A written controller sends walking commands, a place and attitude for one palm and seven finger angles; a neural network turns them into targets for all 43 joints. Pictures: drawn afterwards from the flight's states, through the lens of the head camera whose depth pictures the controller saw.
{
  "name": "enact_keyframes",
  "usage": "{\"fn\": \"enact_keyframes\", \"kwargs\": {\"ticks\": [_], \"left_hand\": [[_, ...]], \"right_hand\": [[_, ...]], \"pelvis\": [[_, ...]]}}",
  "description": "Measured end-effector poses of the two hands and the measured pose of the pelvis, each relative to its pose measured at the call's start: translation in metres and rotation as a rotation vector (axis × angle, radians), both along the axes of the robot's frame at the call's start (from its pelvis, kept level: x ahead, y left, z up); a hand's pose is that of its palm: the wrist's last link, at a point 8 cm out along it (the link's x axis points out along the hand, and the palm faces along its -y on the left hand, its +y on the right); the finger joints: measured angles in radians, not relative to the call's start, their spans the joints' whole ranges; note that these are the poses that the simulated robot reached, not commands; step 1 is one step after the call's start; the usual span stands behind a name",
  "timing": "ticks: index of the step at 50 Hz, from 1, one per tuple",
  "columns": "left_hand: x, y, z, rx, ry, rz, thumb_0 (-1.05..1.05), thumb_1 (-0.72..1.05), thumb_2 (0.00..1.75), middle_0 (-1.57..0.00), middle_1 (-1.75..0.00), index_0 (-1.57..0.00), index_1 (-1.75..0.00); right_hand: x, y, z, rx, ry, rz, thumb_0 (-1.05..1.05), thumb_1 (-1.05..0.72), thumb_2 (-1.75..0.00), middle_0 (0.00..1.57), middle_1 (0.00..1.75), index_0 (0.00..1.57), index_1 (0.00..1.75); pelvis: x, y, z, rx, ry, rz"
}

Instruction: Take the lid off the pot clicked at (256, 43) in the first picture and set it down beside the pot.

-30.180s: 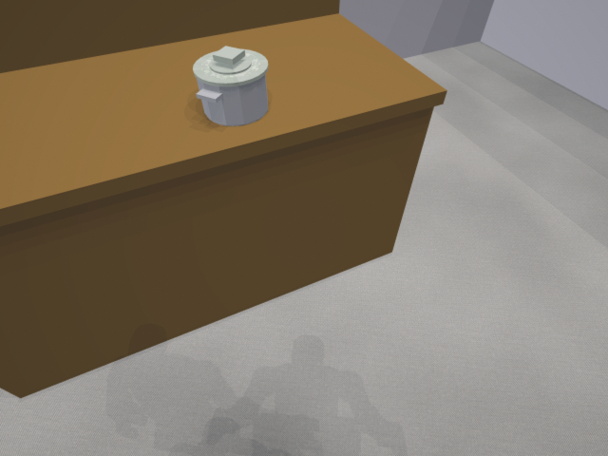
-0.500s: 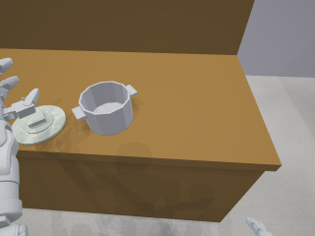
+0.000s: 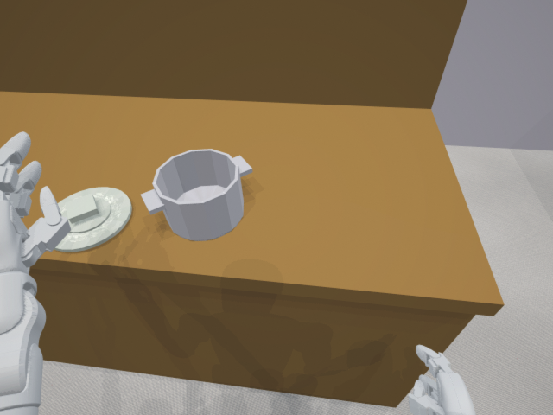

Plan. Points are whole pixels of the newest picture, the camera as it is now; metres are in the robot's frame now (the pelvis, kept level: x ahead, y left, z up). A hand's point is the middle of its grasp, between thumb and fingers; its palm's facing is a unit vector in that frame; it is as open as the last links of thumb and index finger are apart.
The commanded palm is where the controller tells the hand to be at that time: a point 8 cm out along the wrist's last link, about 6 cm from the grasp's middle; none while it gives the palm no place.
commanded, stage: draw the hand back to the body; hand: left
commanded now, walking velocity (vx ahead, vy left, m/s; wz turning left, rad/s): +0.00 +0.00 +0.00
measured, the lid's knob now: (82, 208) +0.45 +0.45 +0.01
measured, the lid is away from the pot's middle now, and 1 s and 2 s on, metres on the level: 0.24 0.24 0.24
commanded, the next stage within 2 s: step back with the hand held close in 0.68 s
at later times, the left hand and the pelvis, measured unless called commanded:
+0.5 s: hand (49, 288) +0.19 +0.26 +0.18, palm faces +0.39 -0.85 -0.35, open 7.4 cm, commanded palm +0.12 +0.30 +0.19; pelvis -0.01 +0.02 +0.00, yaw +0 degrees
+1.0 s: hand (27, 299) +0.17 +0.27 +0.18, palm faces +0.35 -0.83 -0.43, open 7.4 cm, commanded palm +0.11 +0.32 +0.19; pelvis -0.03 +0.04 +0.00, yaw +0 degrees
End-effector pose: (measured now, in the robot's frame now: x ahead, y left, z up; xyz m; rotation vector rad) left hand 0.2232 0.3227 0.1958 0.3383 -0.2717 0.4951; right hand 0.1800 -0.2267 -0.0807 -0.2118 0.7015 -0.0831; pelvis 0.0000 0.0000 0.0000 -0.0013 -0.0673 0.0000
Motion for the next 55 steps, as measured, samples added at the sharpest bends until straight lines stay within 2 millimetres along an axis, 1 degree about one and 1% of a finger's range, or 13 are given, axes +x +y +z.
{"fn": "enact_keyframes", "kwargs": {"ticks": [5, 10, 16, 22, 28, 32, 36, 40, 45, 47, 49, 52, 55], "left_hand": [[-0.013, -0.001, -0.004, 0.012, 0.019, -0.01, 0.01, 0.88, 0.9, -0.21, -0.31, -0.21, -0.31], [-0.028, -0.011, -0.003, 0.033, 0.016, -0.051, 0.01, 0.89, 0.9, -0.21, -0.3, -0.21, -0.3], [-0.045, -0.013, -0.004, 0.056, 0.034, -0.069, 0.01, 0.89, 0.9, -0.21, -0.3, -0.21, -0.3], [-0.064, -0.023, -0.005, 0.07, 0.05, -0.11, 0.01, 0.89, 0.9, -0.21, -0.3, -0.21, -0.3], [-0.086, -0.026, -0.005, 0.088, 0.068, -0.114, 0.01, 0.89, 0.9, -0.21, -0.3, -0.21, -0.3], [-0.096, -0.027, -0.004, 0.089, 0.061, -0.114, 0.01, 0.89, 0.9, -0.21, -0.3, -0.21, -0.3], [-0.099, -0.021, -0.006, 0.084, 0.057, -0.092, 0.01, 0.89, 0.9, -0.21, -0.3, -0.21, -0.3], [-0.1, -0.022, -0.009, 0.07, 0.062, -0.096, 0.01, 0.89, 0.9, -0.21, -0.3, -0.21, -0.3], [-0.098, -0.014, 0.011, 0.185, 0.0, -0.112, 0.02, 0.89, 0.9, -0.21, -0.3, -0.21, -0.3], [-0.094, -0.011, 0.012, 0.204, 0.0, -0.128, 0.01, 0.89, 0.9, -0.21, -0.3, -0.21, -0.3], [-0.09, -0.01, 0.006, 0.2, 0.027, -0.155, 0.01, 0.89, 0.9, -0.21, -0.3, -0.21, -0.3], [-0.085, -0.007, -0.011, 0.177, 0.102, -0.198, 0.01, 0.89, 0.9, -0.21, -0.3, -0.21, -0.3], [-0.086, -0.002, -0.024, 0.167, 0.161, -0.235, 0.01, 0.89, 0.9, -0.21, -0.3, -0.21, -0.3]], "right_hand": [[0.0, 0.006, 0.001, 0.002, -0.003, 0.004, 0.01, -0.9, -0.9, 0.2, 0.3, 0.21, 0.3], [-0.001, 0.013, 0.002, 0.003, -0.012, 0.014, 0.02, -0.9, -0.9, 0.2, 0.3, 0.2, 0.3], [-0.004, 0.02, 0.003, 0.006, -0.015, 0.017, 0.02, -0.9, -0.9, 0.2, 0.3, 0.21, 0.3], [-0.005, 0.028, 0.006, 0.009, -0.034, 0.03, 0.02, -0.9, -0.9, 0.2, 0.3, 0.21, 0.3], [-0.005, 0.034, 0.009, 0.009, -0.052, 0.043, 0.02, -0.9, -0.9, 0.2, 0.3, 0.21, 0.3], [-0.004, 0.038, 0.01, 0.005, -0.062, 0.056, 0.02, -0.9, -0.9, 0.2, 0.3, 0.21, 0.3], [-0.006, 0.042, 0.01, 0.003, -0.062, 0.06, 0.02, -0.9, -0.9, 0.2, 0.3, 0.21, 0.3], [-0.008, 0.044, 0.011, 0.004, -0.069, 0.062, 0.02, -0.9, -0.9, 0.2, 0.3, 0.21, 0.3], [-0.013, 0.041, 0.01, -0.004, -0.043, 0.05, 0.02, -0.9, -0.9, 0.2, 0.3, 0.21, 0.3], [-0.018, 0.038, 0.009, -0.008, -0.026, 0.027, 0.02, -0.9, -0.9, 0.2, 0.3, 0.21, 0.3], [-0.024, 0.035, 0.007, -0.013, -0.011, -0.004, 0.02, -0.9, -0.9, 0.2, 0.3, 0.21, 0.3], [-0.036, 0.033, 0.006, -0.024, 0.013, -0.053, 0.02, -0.9, -0.9, 0.2, 0.3, 0.21, 0.3], [-0.049, 0.034, 0.006, -0.039, 0.038, -0.089, 0.02, -0.9, -0.9, 0.2, 0.3, 0.2, 0.3]], "pelvis": [[-0.001, 0.002, 0.0, 0.0, -0.007, -0.001], [-0.001, 0.007, 0.001, 0.0, -0.013, -0.002], [-0.003, 0.011, 0.001, -0.002, -0.022, -0.001], [-0.006, 0.016, 0.0, -0.004, -0.026, 0.001], [-0.009, 0.018, 0.0, -0.008, -0.032, 0.006], [-0.012, 0.02, 0.0, -0.01, -0.037, 0.013], [-0.016, 0.02, 0.0, -0.011, -0.042, 0.016], [-0.018, 0.021, 0.0, -0.013, -0.042, 0.015], [-0.022, 0.025, -0.003, -0.031, -0.002, 0.008], [-0.024, 0.03, -0.003, -0.033, 0.015, 0.003], [-0.025, 0.036, -0.004, -0.031, 0.029, -0.005], [-0.028, 0.045, -0.005, -0.026, 0.044, -0.015], [-0.033, 0.051, -0.007, -0.02, 0.053, -0.022]]}}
